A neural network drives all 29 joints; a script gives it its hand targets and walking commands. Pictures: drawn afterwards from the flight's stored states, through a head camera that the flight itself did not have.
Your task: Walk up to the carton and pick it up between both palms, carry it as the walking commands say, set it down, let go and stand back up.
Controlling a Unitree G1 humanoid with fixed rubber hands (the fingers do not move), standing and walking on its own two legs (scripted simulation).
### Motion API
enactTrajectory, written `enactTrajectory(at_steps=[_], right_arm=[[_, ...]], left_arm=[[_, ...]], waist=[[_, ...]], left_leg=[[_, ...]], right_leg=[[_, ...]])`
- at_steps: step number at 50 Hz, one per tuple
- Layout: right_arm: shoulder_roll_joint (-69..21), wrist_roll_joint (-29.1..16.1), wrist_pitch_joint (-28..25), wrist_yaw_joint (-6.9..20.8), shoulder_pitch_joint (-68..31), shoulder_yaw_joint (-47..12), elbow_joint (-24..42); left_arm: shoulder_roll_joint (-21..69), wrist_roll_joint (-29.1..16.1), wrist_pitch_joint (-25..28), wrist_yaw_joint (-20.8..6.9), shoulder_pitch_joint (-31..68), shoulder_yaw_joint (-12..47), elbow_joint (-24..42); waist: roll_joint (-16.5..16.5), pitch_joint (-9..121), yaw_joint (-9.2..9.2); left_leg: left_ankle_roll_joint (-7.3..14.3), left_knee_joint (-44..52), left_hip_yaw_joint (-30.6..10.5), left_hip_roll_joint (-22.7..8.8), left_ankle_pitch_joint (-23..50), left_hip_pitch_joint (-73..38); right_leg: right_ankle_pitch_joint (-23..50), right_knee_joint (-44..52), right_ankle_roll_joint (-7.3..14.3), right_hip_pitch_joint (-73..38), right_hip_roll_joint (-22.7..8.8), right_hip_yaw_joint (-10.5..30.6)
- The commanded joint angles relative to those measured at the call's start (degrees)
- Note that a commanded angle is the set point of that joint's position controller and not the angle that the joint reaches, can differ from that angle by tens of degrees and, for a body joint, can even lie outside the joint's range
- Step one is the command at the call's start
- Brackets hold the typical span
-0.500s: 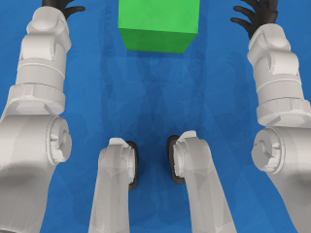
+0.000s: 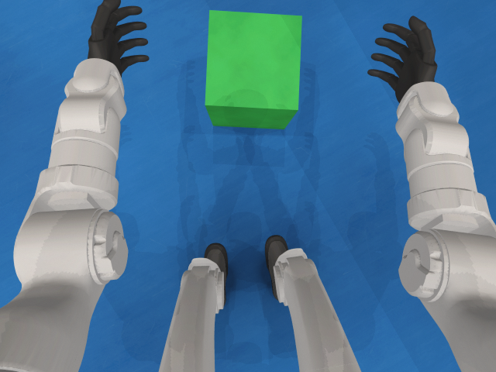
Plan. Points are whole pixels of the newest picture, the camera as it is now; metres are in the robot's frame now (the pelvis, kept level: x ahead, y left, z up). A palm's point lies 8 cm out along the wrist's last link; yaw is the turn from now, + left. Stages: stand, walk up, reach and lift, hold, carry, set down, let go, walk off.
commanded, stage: set down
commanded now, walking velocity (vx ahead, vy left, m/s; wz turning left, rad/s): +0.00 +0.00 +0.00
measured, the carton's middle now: (251, 77) +0.68 -0.06 -0.53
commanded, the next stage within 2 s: let go in 0.12 s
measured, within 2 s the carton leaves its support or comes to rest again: neither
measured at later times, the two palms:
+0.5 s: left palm (85, 137) +0.44 +0.18 -0.05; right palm (456, 135) +0.41 -0.26 -0.04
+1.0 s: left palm out of the picture +0.27 +0.22 +0.05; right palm out of the picture +0.24 -0.24 +0.06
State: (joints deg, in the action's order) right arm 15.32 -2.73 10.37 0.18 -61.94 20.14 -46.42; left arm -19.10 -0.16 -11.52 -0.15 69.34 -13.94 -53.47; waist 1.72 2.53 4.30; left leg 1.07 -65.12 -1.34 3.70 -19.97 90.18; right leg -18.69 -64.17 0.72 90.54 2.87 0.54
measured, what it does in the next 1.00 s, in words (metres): rises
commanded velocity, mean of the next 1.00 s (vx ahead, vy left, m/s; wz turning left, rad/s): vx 0.00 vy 0.00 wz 0.00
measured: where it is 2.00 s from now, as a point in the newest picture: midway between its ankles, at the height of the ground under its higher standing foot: (248, 283)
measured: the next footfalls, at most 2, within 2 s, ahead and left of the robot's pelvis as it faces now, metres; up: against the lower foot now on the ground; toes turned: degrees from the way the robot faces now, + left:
none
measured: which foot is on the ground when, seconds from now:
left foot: down 0.00-1.00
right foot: down 0.00-1.00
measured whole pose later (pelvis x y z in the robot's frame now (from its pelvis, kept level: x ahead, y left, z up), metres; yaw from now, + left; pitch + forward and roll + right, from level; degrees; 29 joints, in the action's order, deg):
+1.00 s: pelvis +0.09 +0.00 +0.13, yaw -1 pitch +5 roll +0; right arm 12.1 -0.9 1.8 3.8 11.9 2.6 -25.5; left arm -11.7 1.0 -1.5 -2.5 -9.3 -4.0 -27.2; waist -0.2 -2.1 1.6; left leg 1.4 -26.7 -2.4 2.4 -15.5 16.4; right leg -14.2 -26.2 1.6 17.1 3.2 2.4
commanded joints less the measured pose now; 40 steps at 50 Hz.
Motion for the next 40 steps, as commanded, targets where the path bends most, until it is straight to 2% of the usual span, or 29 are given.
enactTrajectory(at_steps=[1, 5, 9, 14, 17, 19, 21, 24, 28, 34, 40], right_arm=[[6.09, 1.64, -1.87, 0.43, -11.23, 0.98, 4.31], [4.00, 4.31, -3.11, 0.67, -10.34, 2.27, 2.29], [3.52, 6.82, -3.91, 0.74, -6.21, 3.29, 2.77], [6.26, 8.01, -4.49, 2.46, 4.60, 1.59, 10.38], [6.74, 6.75, -4.43, 3.60, 14.24, -1.38, 16.38], [6.99, 5.31, -4.45, 4.13, 16.98, -3.00, 19.55], [5.91, 4.26, -4.65, 4.82, 20.93, -4.89, 20.50], [3.90, 3.50, -5.29, 5.51, 28.46, -7.38, 18.75], [2.59, 3.43, -6.88, 5.49, 37.27, -8.98, 16.32], [1.99, 2.85, -9.47, 4.42, 49.99, -11.48, 17.45], [1.16, 1.16, -10.47, 3.66, 61.24, -14.62, 22.34]], left_arm=[[-4.97, 1.29, 1.96, -0.44, 13.61, -1.49, 4.10], [-3.51, 3.78, 3.30, -0.83, 11.99, -3.40, 1.67], [-2.40, 6.54, 3.82, -0.46, 7.22, -5.53, 2.47], [0.42, 7.64, 3.72, 1.83, -4.21, -4.07, 13.43], [2.34, 6.26, 3.46, 2.72, -14.00, -1.16, 22.22], [2.46, 5.67, 3.52, 2.80, -17.81, -0.16, 26.53], [2.84, 5.39, 3.89, 2.52, -23.11, 0.78, 28.03], [3.88, 4.82, 5.03, 1.79, -31.40, 2.34, 27.61], [4.66, 4.31, 6.96, 1.08, -39.96, 3.03, 25.00], [4.23, 3.64, 9.81, 0.02, -52.81, 3.95, 23.43], [3.33, 2.06, 11.51, -0.83, -64.60, 6.81, 27.27]], waist=[[2.04, 52.40, 1.51], [1.10, 47.81, 1.17], [0.54, 51.25, 0.64], [1.53, 65.84, 0.86], [0.47, 68.83, 1.05], [-0.52, 64.91, 0.65], [-1.30, 60.50, -0.08], [-1.91, 52.69, -1.06], [-2.16, 40.61, -1.32], [-2.00, 29.22, -1.33], [-1.81, 18.69, -2.00]], left_leg=[[-2.16, 7.86, -0.61, -0.39, 16.37, -34.13], [-2.39, 10.24, -0.58, -0.54, 16.35, -32.60], [-2.60, 11.19, -0.43, -0.40, 20.51, -33.98], [-2.94, 12.14, -1.46, -1.00, 33.15, -47.35], [-2.80, 13.93, -1.80, -0.88, 39.05, -53.72], [-2.66, 15.80, -1.58, -0.77, 37.09, -51.96], [-2.46, 18.00, -1.32, -0.66, 33.85, -49.43], [-2.29, 21.39, -1.01, -0.51, 29.01, -47.21], [-2.26, 25.30, -0.96, -0.91, 21.80, -47.46], [-2.23, 30.75, -1.06, -1.52, 16.67, -55.00], [-1.32, 36.01, -1.23, -2.20, 14.65, -66.74]], right_leg=[[19.78, 8.06, -3.17, -30.48, -0.44, -1.31], [20.34, 10.26, -3.34, -31.52, -0.82, -1.10], [25.98, 10.77, -3.32, -36.34, -0.69, -0.67], [35.20, 11.43, -2.54, -45.65, -0.19, -0.36], [40.17, 13.30, -1.74, -51.31, -0.37, 0.89], [40.57, 14.76, -1.42, -54.37, -0.81, 2.02], [40.44, 16.13, -1.43, -58.22, -1.30, 2.75], [39.16, 18.45, -1.53, -62.38, -1.84, 3.52], [34.70, 22.11, -1.53, -65.13, -2.63, 3.80], [29.90, 28.06, -1.57, -71.79, -3.05, 4.04], [23.99, 33.94, -1.59, -76.51, -2.62, 3.50]])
